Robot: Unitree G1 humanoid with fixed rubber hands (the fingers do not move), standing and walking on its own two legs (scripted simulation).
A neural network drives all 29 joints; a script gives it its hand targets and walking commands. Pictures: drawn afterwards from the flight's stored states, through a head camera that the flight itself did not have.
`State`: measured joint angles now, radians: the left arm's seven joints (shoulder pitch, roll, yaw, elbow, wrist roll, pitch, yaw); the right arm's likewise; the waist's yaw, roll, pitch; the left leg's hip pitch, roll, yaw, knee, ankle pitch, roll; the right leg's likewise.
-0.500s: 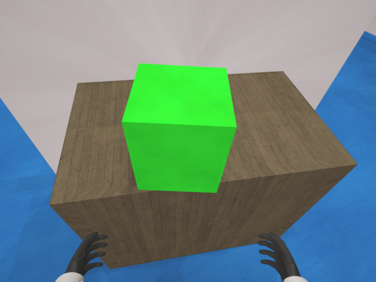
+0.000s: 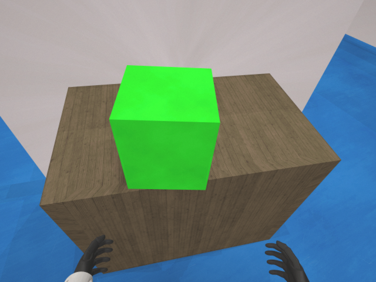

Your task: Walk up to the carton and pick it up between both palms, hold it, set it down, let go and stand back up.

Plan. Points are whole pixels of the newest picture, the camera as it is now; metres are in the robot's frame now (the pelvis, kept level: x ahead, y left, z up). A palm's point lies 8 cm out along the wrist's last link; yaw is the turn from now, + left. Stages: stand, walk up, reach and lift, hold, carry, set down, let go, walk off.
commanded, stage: let go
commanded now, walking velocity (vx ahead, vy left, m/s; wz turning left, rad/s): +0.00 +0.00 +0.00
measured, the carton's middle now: (168, 130) +0.46 +0.06 +0.06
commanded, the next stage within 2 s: stand in 0.12 s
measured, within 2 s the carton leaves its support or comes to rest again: neither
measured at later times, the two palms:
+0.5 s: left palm out of the picture +0.09 +0.25 -0.13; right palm out of the picture +0.03 -0.25 -0.13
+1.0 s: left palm out of the picture +0.05 +0.26 -0.13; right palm out of the picture -0.05 -0.20 -0.14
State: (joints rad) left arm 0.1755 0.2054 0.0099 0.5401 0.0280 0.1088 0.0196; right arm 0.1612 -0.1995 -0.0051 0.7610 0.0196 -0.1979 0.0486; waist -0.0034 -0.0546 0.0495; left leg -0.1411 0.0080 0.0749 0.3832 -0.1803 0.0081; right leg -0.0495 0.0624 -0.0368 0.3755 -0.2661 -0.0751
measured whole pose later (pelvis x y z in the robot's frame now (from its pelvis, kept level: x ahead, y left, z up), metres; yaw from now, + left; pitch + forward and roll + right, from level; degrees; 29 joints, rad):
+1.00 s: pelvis -0.02 +0.04 +0.00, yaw -10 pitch -1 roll +0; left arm 0.35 0.16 0.03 0.91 0.02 -0.02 0.03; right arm 0.33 -0.19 -0.05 1.00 -0.03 0.01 -0.02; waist -0.01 0.02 -0.02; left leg -0.22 -0.03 0.07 0.44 -0.21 0.06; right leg -0.20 0.08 0.11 0.45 -0.23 -0.03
